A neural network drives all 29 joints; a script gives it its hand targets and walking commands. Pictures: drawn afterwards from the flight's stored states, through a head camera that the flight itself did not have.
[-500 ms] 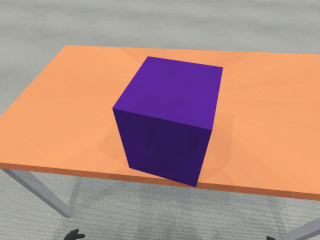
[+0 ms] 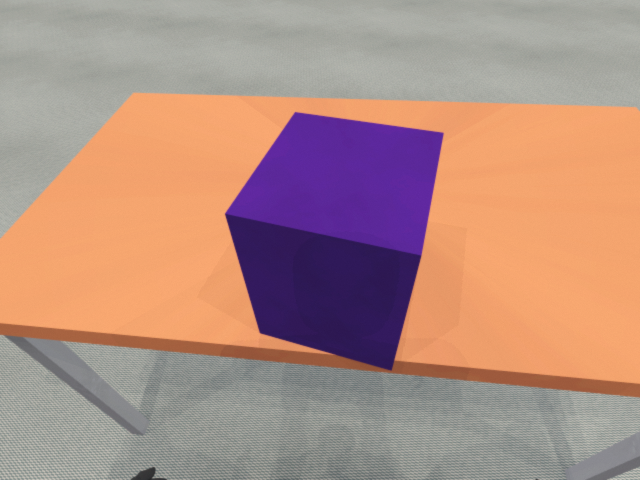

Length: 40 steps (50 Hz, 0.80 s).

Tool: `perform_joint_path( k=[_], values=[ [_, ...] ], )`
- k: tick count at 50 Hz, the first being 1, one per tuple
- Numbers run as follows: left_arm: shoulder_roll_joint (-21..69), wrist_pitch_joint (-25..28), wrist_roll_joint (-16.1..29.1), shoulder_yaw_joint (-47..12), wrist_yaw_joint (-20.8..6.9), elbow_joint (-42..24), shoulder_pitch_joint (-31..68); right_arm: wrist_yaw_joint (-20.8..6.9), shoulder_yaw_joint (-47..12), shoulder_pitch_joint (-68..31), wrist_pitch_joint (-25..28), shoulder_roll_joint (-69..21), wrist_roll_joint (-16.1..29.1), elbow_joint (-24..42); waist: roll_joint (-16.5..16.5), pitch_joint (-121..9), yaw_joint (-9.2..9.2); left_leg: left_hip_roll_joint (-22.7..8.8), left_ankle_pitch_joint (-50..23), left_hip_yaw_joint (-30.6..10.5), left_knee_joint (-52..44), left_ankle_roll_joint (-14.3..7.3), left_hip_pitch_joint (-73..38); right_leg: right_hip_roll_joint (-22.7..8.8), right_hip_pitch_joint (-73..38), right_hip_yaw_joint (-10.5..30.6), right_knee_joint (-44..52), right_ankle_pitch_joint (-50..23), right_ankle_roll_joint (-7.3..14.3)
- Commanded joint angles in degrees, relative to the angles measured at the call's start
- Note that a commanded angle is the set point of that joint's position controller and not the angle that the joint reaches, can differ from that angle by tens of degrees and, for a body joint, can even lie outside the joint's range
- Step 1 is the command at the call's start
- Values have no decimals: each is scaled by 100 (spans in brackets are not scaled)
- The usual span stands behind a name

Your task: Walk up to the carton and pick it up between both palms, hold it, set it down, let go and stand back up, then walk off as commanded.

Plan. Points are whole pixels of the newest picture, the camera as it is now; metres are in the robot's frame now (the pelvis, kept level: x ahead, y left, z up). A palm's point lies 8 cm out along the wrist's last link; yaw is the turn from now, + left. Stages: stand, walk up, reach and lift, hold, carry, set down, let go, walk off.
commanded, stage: stand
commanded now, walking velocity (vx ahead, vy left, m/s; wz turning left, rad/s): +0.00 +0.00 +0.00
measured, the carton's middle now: (343, 242) +0.40 +0.00 +0.08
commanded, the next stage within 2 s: walk off in 1.02 s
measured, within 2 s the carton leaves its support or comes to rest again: neither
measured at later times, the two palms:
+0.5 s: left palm out of the picture +0.07 +0.27 -0.10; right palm out of the picture +0.07 -0.28 -0.12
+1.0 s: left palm out of the picture +0.06 +0.27 -0.10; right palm out of the picture +0.07 -0.28 -0.12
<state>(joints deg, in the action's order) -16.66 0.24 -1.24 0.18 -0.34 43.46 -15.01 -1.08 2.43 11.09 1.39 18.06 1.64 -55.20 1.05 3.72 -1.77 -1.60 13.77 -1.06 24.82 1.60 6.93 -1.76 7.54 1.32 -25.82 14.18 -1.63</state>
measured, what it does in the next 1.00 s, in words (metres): stands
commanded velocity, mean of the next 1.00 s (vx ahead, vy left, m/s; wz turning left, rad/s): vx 0.00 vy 0.00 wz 0.00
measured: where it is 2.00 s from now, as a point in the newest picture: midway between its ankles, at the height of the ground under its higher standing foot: outside the picture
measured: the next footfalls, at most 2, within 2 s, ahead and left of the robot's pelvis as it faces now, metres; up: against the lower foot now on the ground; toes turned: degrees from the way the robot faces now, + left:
left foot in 1.94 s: -0.18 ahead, +0.11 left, +0.00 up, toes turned -4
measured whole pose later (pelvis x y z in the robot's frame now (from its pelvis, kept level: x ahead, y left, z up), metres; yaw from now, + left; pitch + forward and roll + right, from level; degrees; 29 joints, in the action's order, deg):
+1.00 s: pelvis -0.01 +0.00 +0.00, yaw +0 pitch -4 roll +0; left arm -16.7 0.4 -0.9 0.2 -0.3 47.0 -15.0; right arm -1.1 2.4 10.6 1.4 18.3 1.6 -58.1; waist 1.0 3.5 -1.7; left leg -1.6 11.8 -1.1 22.8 1.6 6.8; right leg -1.8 7.5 1.3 -24.0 12.3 -1.6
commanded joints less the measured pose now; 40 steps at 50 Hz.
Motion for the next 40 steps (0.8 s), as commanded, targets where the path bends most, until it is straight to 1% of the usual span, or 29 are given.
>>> perform_joint_path(
  k=[1,2,3,4,5,7,8,9,10,11,12,13,14,15,16,17,20,21,22,23,25,30,32,34,35,37,38,39,40],
  values=[
    [-1448,226,30,404,115,154,413,55,207,-348,64,1329,-300,224,-101,-71,235,-448,-896,-404,-683,-333,40,-426,334,245,604,-829,371],
    [-1469,239,59,410,87,186,306,86,235,-382,119,1382,-348,236,-123,-144,88,-492,-875,-406,-533,-405,156,-380,73,250,672,-840,324],
    [-1615,282,129,450,101,282,163,64,231,-327,117,1426,-301,237,42,-377,136,-521,-1149,-463,-533,-430,-27,-433,94,370,649,-924,385],
    [-1524,246,56,448,104,245,151,69,226,-284,106,1443,-341,172,-379,-437,176,-489,-1319,-436,-473,-354,-169,-451,154,214,668,-1108,367],
    [-1472,255,65,412,81,184,236,68,259,-416,133,1347,-325,289,-380,-609,93,-449,-1463,-319,-399,-390,-138,-446,-73,250,537,-1433,339],
    [-1514,279,86,436,107,263,255,66,203,-283,95,1292,-295,243,-163,-459,240,-433,-1443,-383,-414,-369,-236,-459,141,224,574,-1455,341],
    [-1623,245,39,469,80,261,429,73,177,-309,77,1322,-294,174,-321,-430,245,-469,-1366,-312,-509,-333,-251,-442,155,185,612,-1193,291],
    [-1407,232,91,442,106,290,269,74,262,-254,80,1481,-315,142,-261,-408,103,-490,-1255,-352,-479,-361,-66,-387,20,222,671,-1111,272],
    [-1488,213,61,423,77,267,339,102,231,-256,78,1399,-324,207,75,-514,252,-401,-1231,-209,-517,-271,-206,-419,28,170,632,-1209,300],
    [-1474,189,80,420,108,303,191,139,290,-380,102,1570,-376,176,-47,-478,54,-428,-1424,-262,-473,-371,-28,-433,-132,244,623,-1322,301],
    [-1506,248,69,462,96,347,342,112,181,-451,94,1203,-292,231,-421,-515,139,-526,-1345,-395,-537,-362,-116,-453,22,196,575,-1229,342],
    [-1517,230,71,459,124,322,366,79,187,-342,97,1306,-319,171,-61,-538,124,-412,-1271,-266,-461,-315,-108,-412,-73,205,659,-1211,318],
    [-1608,205,66,478,113,328,298,128,235,-384,89,1294,-313,247,-184,-487,221,-405,-1257,-271,-479,-346,-108,-430,122,252,621,-1237,334],
    [-1468,201,81,418,73,291,248,121,208,-463,118,1356,-339,237,-131,-675,126,-458,-1220,-328,-399,-356,-186,-425,15,214,631,-1058,334],
    [-1352,259,69,357,82,276,492,89,172,-462,117,1282,-333,225,119,-589,165,-439,-1193,-352,-484,-332,73,-458,-102,256,623,-1162,363],
    [-1472,242,57,409,91,360,271,82,163,-232,90,1368,-297,106,-39,-407,98,-428,-944,-371,-587,-354,138,-429,-41,200,588,-987,361],
    [-1600,201,42,413,93,352,426,78,172,-298,70,1246,-326,163,-437,-410,283,-429,-523,-366,-599,-343,-62,-385,262,298,708,-531,345],
    [-1479,159,112,416,116,405,268,65,173,-278,76,1447,-336,86,-161,-100,109,-479,-416,-448,-629,-387,222,-442,340,377,797,-426,361],
    [-1504,174,73,406,111,466,322,69,177,-235,70,1281,-312,74,-249,-219,241,-464,-370,-512,-704,-363,92,-442,261,305,722,-357,400],
    [-1409,148,75,387,88,366,354,89,192,-297,102,1370,-336,114,-315,-83,101,-455,-208,-446,-750,-355,400,-440,188,253,721,-305,369],
    [-1484,194,116,426,91,426,273,72,194,-165,114,1483,-336,20,106,-171,192,-463,-357,-430,-696,-350,258,-439,80,413,802,-430,343],
    [-1430,188,100,373,101,503,369,99,179,-590,133,1223,-341,132,-401,-276,178,-519,-905,-529,-629,-362,94,-401,121,192,699,-809,348],
    [-1342,242,105,374,69,420,475,91,201,-421,118,1553,-347,-85,130,-464,115,-459,-1059,-367,-534,-331,-14,-491,25,314,692,-966,344],
    [-1449,206,120,401,67,497,358,82,237,-510,74,1398,-357,80,-350,-449,79,-547,-1215,-411,-679,-380,-32,-498,-71,174,602,-986,328],
    [-1481,222,53,395,97,480,475,99,154,-433,68,1281,-291,15,-113,-419,137,-442,-1238,-269,-566,-325,-107,-461,-2,282,629,-1163,318],
    [-1439,180,60,368,133,589,383,99,181,-415,130,1304,-291,110,-450,-458,163,-554,-1288,-439,-553,-369,-179,-493,63,281,760,-1114,330],
    [-1519,240,93,361,100,520,479,95,144,-385,94,1243,-279,19,-411,-449,212,-528,-1357,-337,-560,-363,-197,-491,102,234,699,-1097,270],
    [-1447,228,107,373,110,525,314,96,210,-504,98,1534,-344,-4,-122,-620,61,-506,-1247,-323,-528,-357,-172,-476,-96,367,740,-1336,304],
    [-1529,226,116,408,127,540,463,113,168,-419,97,1338,-278,25,42,-319,222,-500,-1281,-423,-683,-340,-54,-526,112,306,658,-1098,350]
  ],
)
